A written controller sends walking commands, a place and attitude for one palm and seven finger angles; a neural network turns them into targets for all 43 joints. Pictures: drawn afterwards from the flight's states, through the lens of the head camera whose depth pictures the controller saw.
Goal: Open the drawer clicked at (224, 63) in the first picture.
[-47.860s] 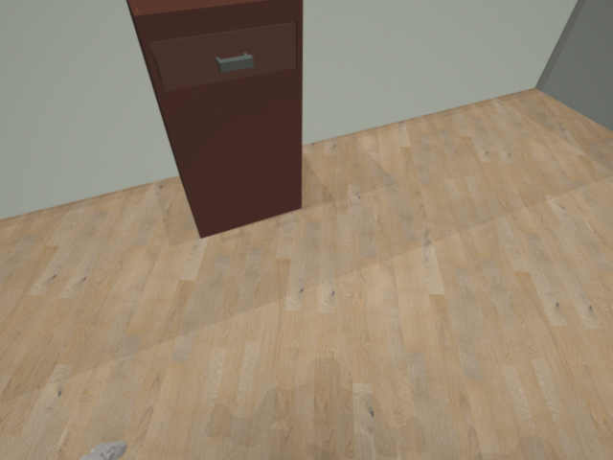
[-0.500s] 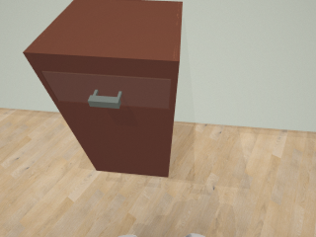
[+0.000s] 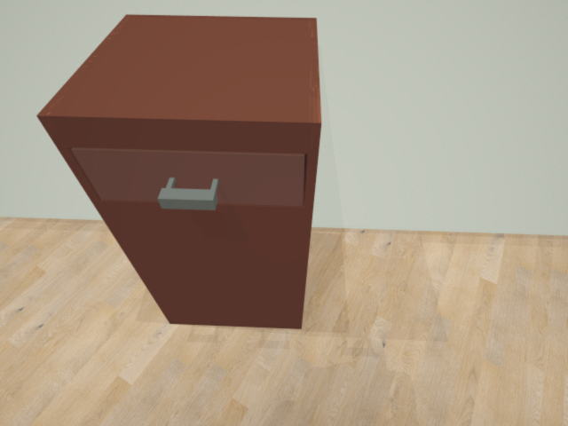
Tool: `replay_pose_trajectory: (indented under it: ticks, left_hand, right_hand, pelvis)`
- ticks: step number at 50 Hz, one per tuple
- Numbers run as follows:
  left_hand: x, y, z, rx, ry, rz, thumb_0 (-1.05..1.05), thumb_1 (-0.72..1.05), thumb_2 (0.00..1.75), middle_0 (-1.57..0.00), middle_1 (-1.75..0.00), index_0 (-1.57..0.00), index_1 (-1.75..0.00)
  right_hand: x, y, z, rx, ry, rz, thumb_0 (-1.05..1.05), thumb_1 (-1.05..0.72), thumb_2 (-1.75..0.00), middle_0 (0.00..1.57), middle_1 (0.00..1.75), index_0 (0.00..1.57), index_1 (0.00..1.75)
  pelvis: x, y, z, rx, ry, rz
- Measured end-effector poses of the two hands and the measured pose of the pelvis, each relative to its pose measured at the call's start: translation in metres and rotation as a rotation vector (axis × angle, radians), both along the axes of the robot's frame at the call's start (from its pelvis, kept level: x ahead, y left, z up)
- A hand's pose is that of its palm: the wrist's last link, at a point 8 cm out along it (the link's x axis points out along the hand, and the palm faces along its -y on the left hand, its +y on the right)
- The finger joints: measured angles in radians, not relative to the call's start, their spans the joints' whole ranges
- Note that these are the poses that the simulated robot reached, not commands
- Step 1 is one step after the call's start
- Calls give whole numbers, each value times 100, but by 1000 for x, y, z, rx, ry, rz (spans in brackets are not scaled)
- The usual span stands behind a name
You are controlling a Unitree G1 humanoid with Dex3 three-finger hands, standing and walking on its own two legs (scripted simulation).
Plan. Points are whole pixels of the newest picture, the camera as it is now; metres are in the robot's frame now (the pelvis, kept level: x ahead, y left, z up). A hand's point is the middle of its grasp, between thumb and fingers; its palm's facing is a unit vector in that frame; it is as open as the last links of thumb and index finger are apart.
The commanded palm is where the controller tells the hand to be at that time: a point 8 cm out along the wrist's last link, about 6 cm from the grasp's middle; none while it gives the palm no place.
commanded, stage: come to a stop and stand still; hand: left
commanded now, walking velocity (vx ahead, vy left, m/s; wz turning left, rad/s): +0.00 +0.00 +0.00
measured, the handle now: (191, 190) +0.53 +0.21 -0.01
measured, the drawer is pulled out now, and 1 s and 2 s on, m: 0.00 0.00 0.00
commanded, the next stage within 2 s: look again from close up in 0.64 s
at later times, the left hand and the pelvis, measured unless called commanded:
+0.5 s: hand out of the picture +0.04 +0.21 -0.17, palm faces +0.00 -0.98 -0.22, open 7.4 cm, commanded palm none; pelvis +0.02 +0.03 +0.01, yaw -1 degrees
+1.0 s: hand out of the picture -0.01 +0.18 -0.17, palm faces +0.01 -0.98 -0.18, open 7.4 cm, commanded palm none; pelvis +0.01 +0.01 +0.01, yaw -1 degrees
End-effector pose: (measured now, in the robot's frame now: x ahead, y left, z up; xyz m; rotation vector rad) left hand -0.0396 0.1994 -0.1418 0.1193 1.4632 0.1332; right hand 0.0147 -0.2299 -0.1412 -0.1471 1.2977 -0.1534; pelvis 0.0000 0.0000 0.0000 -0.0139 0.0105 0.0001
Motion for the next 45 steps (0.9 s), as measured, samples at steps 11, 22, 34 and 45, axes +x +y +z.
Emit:
replay_pose_trajectory:
  ticks: [11,22,34,45]
  left_hand:
    - [50,61,8,86,-106,-22,1,91,90,-20,-30,-20,-30]
    - [74,65,8,73,-128,-43,1,91,90,-20,-30,-20,-30]
    - [58,48,2,36,-78,-25,1,91,90,-20,-30,-20,-30]
    - [34,35,1,21,-24,-10,1,91,90,-20,-30,-20,-30]
  right_hand:
    - [-5,33,-3,11,36,8,1,-94,-90,20,30,20,30]
    - [-13,44,-1,20,79,4,0,-91,-90,20,30,20,30]
    - [-6,37,3,3,80,3,0,-91,-90,20,30,20,30]
    - [-4,27,5,-3,85,6,0,-91,-90,20,30,20,30]
  pelvis:
    - [9,26,3,12,-15,-20]
    - [14,32,5,22,-15,-24]
    - [16,27,6,24,-24,-23]
    - [13,18,7,22,-26,-22]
